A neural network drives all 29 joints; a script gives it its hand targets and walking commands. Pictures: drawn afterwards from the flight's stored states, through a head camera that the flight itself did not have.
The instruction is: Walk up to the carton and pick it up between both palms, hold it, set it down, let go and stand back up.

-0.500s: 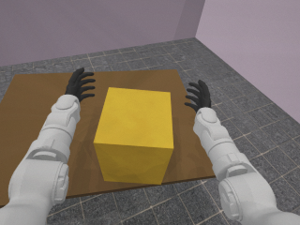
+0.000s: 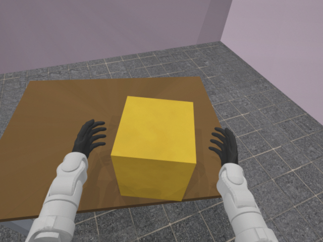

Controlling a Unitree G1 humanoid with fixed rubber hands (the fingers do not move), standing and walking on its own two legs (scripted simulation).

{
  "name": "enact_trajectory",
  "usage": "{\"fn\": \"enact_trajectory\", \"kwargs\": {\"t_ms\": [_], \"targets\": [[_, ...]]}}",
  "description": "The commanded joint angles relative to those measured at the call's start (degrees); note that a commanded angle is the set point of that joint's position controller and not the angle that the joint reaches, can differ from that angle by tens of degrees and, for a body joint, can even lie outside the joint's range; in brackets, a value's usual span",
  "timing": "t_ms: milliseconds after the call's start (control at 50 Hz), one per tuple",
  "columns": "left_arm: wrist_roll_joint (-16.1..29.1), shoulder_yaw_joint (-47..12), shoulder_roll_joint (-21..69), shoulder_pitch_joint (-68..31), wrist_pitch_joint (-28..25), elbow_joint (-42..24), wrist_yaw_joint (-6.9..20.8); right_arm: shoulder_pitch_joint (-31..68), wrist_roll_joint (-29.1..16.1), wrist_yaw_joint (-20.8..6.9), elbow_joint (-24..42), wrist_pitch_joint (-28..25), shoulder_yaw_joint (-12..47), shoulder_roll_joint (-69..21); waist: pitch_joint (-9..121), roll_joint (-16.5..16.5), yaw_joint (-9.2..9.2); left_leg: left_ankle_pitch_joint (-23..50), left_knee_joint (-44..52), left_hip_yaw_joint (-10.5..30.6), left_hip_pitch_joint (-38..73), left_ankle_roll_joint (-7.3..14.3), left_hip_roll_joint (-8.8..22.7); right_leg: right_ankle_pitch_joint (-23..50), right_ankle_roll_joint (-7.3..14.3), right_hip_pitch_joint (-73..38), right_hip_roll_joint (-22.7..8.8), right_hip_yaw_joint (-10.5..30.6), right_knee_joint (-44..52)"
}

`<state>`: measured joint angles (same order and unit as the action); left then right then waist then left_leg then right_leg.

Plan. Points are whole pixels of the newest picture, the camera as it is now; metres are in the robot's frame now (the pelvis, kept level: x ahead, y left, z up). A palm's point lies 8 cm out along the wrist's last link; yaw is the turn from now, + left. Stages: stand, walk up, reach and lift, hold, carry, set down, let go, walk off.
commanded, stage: set down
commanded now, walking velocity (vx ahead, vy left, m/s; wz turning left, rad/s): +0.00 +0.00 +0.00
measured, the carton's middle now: (155, 150) +0.39 +0.01 -0.05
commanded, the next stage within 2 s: none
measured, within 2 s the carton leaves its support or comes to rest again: neither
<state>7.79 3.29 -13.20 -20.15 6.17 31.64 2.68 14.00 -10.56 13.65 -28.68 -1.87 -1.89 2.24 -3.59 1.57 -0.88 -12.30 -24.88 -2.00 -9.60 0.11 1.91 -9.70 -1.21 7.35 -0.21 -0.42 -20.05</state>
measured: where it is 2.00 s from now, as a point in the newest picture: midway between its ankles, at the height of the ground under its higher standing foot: outside the picture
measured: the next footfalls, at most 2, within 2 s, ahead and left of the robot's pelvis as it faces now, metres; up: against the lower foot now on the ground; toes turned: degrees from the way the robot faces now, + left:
none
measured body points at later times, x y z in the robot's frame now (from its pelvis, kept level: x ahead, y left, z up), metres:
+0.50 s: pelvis +0.01 +0.00 +0.00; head +0.01 +0.02 +0.45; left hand +0.26 +0.22 -0.01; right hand +0.25 -0.18 -0.01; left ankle +0.02 +0.11 -0.74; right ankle +0.02 -0.13 -0.74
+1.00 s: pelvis +0.02 +0.00 -0.01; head +0.01 +0.02 +0.44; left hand +0.22 +0.22 -0.04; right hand +0.21 -0.17 -0.04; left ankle +0.02 +0.11 -0.74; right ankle +0.02 -0.14 -0.74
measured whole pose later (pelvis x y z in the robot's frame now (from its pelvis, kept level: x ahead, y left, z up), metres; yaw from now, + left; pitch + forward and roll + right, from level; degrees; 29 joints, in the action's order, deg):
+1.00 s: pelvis +0.02 +0.00 -0.01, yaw +0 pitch -5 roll -1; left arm 8.7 -3.1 -14.9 10.7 -21.0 31.2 5.2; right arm -11.9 -6.7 8.3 -38.0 -30.6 1.8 0.8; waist -4.3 1.2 2.2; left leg -16.6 -28.9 -1.2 -7.0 0.0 1.7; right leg -14.3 -1.1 5.0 0.0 0.0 -24.5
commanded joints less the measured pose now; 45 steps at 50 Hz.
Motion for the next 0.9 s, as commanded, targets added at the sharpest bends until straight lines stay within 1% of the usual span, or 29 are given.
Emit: {"fn": "enact_trajectory", "kwargs": {"t_ms": [0, 40, 60, 80, 120, 160, 180, 200, 220, 240, 260, 280, 300, 320, 340, 360, 380, 460, 500, 540, 580, 620, 680, 700, 740, 800, 820, 860, 880], "targets": [[2.06, 0.85, -6.96, -17.94, -4.96, -10.34, -0.78, 15.54, 1.19, -1.41, 12.22, -2.24, 0.11, 2.71, 20.96, -3.18, 0.23, 6.99, 3.70, -0.78, 6.85, -1.05, -1.83, 2.23, 0.80, -1.12, 1.82, -1.11, 1.70], [1.89, 0.99, -7.18, -16.28, -6.22, -10.55, -0.76, 13.16, 1.03, -1.60, 11.61, -2.44, 0.53, 2.41, 22.39, -3.79, 0.55, 8.83, 3.43, -0.57, 6.96, -1.25, -1.84, 3.30, 1.05, -1.84, 1.65, -0.54, 1.62], [1.83, 1.36, -7.81, -16.59, -6.70, -10.19, -0.63, 13.60, 0.75, -1.62, 11.96, -2.52, 1.04, 2.12, 22.67, -4.31, 1.08, 9.47, 3.14, -0.76, 6.38, -1.27, -2.08, 3.47, 1.15, -1.97, 1.36, -0.09, 1.62], [1.10, 1.19, -6.87, -13.16, -6.91, -8.99, -0.48, 10.24, 0.16, -1.59, 9.55, -2.60, 1.66, 1.84, 20.47, -4.96, 1.04, 11.19, 3.01, -0.43, 7.27, -1.56, -1.97, 4.85, 1.38, -2.36, 1.45, 0.00, 1.66], [-0.12, 1.92, -6.14, -7.77, -7.27, -9.65, 0.68, 5.78, -0.28, -0.96, 10.23, -3.92, 2.91, 1.75, 20.66, -4.14, 1.13, 16.20, 2.19, -0.41, 9.54, -1.86, -2.19, 9.77, 0.98, -4.28, 1.46, 0.41, 1.97], [-1.27, 1.93, -4.78, -3.67, -6.95, -8.10, 1.97, 2.29, -0.75, -0.39, 7.91, -5.01, 3.93, 1.79, 16.14, -3.77, 0.89, 18.02, 2.21, 0.01, 11.27, -2.17, -2.18, 10.77, 1.02, -3.78, 1.70, 0.15, 3.08], [-1.42, 2.20, -5.18, -3.66, -7.13, -9.73, 2.34, 2.05, -0.83, -0.06, 9.39, -5.89, 3.95, 2.04, 16.14, -3.85, 1.31, 18.76, 2.17, -0.12, 11.57, -2.34, -2.29, 11.28, 0.98, -3.69, 1.72, 0.09, 3.46], [-2.00, 1.64, -3.89, 0.08, -7.05, -9.53, 2.77, -1.28, -0.45, 0.22, 8.36, -6.70, 4.35, 1.63, 13.94, -3.63, 0.78, 19.10, 2.18, -0.08, 12.57, -2.49, -2.16, 11.90, 1.10, -3.50, 2.01, -0.14, 3.70], [-2.45, 2.27, -4.26, 0.46, -7.43, -11.79, 2.89, -1.75, -0.22, 0.42, 10.22, -7.93, 3.95, 1.79, 14.05, -4.37, 1.50, 19.93, 2.01, -0.32, 12.48, -2.76, -2.23, 11.69, 1.37, -3.10, 2.05, -0.08, 3.82], [-2.89, 1.71, -3.53, 3.35, -7.71, -12.62, 2.90, -4.37, 0.15, 0.37, 9.77, -9.37, 3.66, 1.72, 12.60, -4.83, 1.69, 20.82, 1.85, -0.04, 13.14, -3.23, -2.06, 11.18, 1.69, -2.56, 2.40, -0.58, 3.92], [-2.69, 1.46, -3.59, 4.24, -8.11, -12.27, 3.16, -4.46, 0.77, 0.45, 10.90, -10.65, 3.31, 1.42, 11.45, -4.29, 1.63, 19.82, 1.78, -0.28, 13.08, -3.06, -2.13, 9.51, 1.69, -1.38, 2.36, -0.59, 4.59], [-2.30, 1.15, -3.77, 4.13, -8.90, -13.59, 3.22, -4.77, 1.41, 0.39, 11.79, -11.61, 2.70, 1.11, 10.57, -4.53, 1.66, 18.70, 1.85, -0.26, 12.56, -3.00, -2.00, 7.94, 1.85, -0.49, 2.23, -0.71, 4.69], [-2.34, 0.77, -3.37, 6.93, -9.72, -14.63, 3.11, -7.42, 1.71, 0.11, 12.14, -12.64, 2.79, 1.13, 10.18, -5.00, 1.89, 19.25, 1.70, -0.04, 12.94, -3.20, -1.74, 7.53, 2.25, -0.55, 2.39, -0.90, 4.47], [-1.69, 0.32, -4.05, 7.17, -10.83, -17.06, 2.95, -7.48, 2.20, -0.16, 14.09, -13.90, 2.11, 1.37, 11.05, -4.62, 2.03, 19.48, 1.49, 0.13, 12.62, -3.36, -1.51, 7.08, 2.32, -0.27, 2.46, -1.00, 4.27], [-1.20, -0.13, -4.67, 7.39, -12.13, -17.73, 2.67, -8.08, 2.59, -0.52, 13.99, -14.91, 1.72, 1.54, 10.56, -4.93, 1.97, 18.59, 1.30, 0.30, 12.14, -3.41, -1.47, 6.05, 2.44, 0.59, 2.41, -0.97, 4.05], [-0.22, -0.64, -5.13, 7.19, -13.64, -18.23, 2.45, -7.60, 2.99, -0.98, 15.24, -15.82, 1.83, 1.21, 10.90, -4.21, 2.19, 17.08, 1.31, 0.27, 11.12, -3.13, -1.46, 4.73, 2.48, 0.96, 2.24, -0.80, 3.84], [0.29, -1.29, -5.18, 8.88, -15.34, -17.81, 2.24, -9.27, 3.43, -1.47, 15.22, -16.74, 2.01, 0.75, 10.92, -3.97, 2.18, 15.65, 1.31, 0.40, 10.42, -3.03, -1.36, 3.88, 2.57, 1.16, 2.03, -0.61, 3.46], [3.30, -4.01, -6.80, 7.26, -20.74, -14.18, 1.06, -8.50, 5.21, -3.35, 12.59, -17.37, 0.81, -0.14, 9.92, -4.26, 1.37, 3.81, 3.14, 0.97, 4.77, -2.02, -0.92, -3.57, 2.87, 2.33, 0.70, 0.72, 2.31], [4.25, -5.02, -7.07, 9.80, -23.07, -12.35, 0.78, -11.11, 5.60, -3.87, 10.78, -17.71, 1.18, -1.24, 9.53, -3.53, 1.03, 0.74, 3.39, 1.12, 3.11, -1.59, -0.87, -4.89, 2.81, 1.92, 0.22, 1.19, 1.62], [4.45, -5.60, -7.28, 12.17, -25.38, -10.60, 0.62, -13.80, 5.04, -4.25, 8.69, -18.68, 2.23, -1.93, 11.02, -4.92, 1.45, 1.58, 2.51, 1.41, 2.88, -1.87, -0.92, -4.76, 3.17, 1.80, -0.11, 1.72, 0.87], [4.06, -5.51, -7.89, 14.32, -26.91, -7.99, 0.84, -15.54, 4.69, -4.34, 5.34, -19.87, 2.77, -2.40, 10.26, -4.54, 1.53, 3.83, 1.61, 1.57, 3.09, -2.12, -1.14, -3.52, 3.16, 1.61, -0.26, 2.21, 0.68], [3.06, -5.20, -7.49, 16.51, -27.81, -5.29, 1.18, -16.85, 4.10, -4.33, 1.98, -21.49, 3.18, -2.47, 8.51, -5.05, 1.84, 5.77, 1.00, 1.82, 4.22, -2.37, -1.32, -3.30, 3.31, 2.24, -0.19, 2.33, 0.93], [2.27, -4.78, -7.12, 18.67, -28.10, -5.14, 1.67, -17.83, 3.88, -3.98, 0.14, -24.25, 3.37, -1.54, 7.94, -5.52, 1.87, 9.66, -0.34, 1.62, 5.63, -2.98, -1.55, -1.00, 3.29, 2.61, 0.16, 1.88, 0.78], [2.61, -4.44, -7.49, 18.83, -28.56, -6.29, 1.77, -17.46, 4.09, -3.95, 1.75, -25.71, 2.79, -0.88, 9.17, -4.78, 2.27, 10.20, -0.66, 1.50, 5.71, -2.94, -1.55, -0.80, 3.26, 2.90, 0.35, 1.63, 0.49], [1.99, -4.67, -7.27, 20.58, -29.06, -7.10, 1.86, -18.13, 4.20, -4.03, 0.96, -27.87, 2.68, -0.92, 8.16, -4.90, 2.37, 12.99, -1.43, 1.43, 6.53, -3.20, -1.60, 1.80, 3.46, 2.79, 0.66, 1.40, 0.17], [1.13, -4.04, -7.15, 23.16, -29.55, -7.31, 2.41, -19.49, 4.49, -4.24, 0.28, -30.53, 3.22, -0.08, 7.91, -3.45, 2.74, 16.26, -2.46, 1.46, 7.24, -3.30, -1.79, 6.10, 3.08, 1.83, 0.84, 1.25, -0.38], [1.06, -3.77, -7.38, 23.18, -29.80, -7.71, 2.52, -19.53, 4.18, -4.37, 0.49, -31.33, 3.62, -0.12, 8.26, -3.98, 3.10, 16.52, -2.67, 1.35, 7.03, -3.40, -1.84, 6.53, 3.18, 1.58, 0.71, 1.35, -0.63], [0.86, -3.83, -7.09, 24.18, -29.99, -7.60, 2.70, -20.39, 4.13, -4.81, -0.96, -31.97, 3.49, 0.27, 7.24, -3.60, 2.85, 15.16, -2.20, 1.58, 7.00, -3.39, -1.79, 5.13, 3.21, 1.92, 0.73, 1.37, -0.41], [0.77, -3.93, -7.06, 24.11, -29.75, -7.39, 2.64, -20.17, 4.26, -5.11, -2.01, -31.82, 3.29, 0.62, 6.21, -4.07, 2.97, 14.44, -1.61, 1.64, 7.11, -3.39, -1.69, 3.73, 3.58, 2.41, 0.88, 1.12, -0.08]]}}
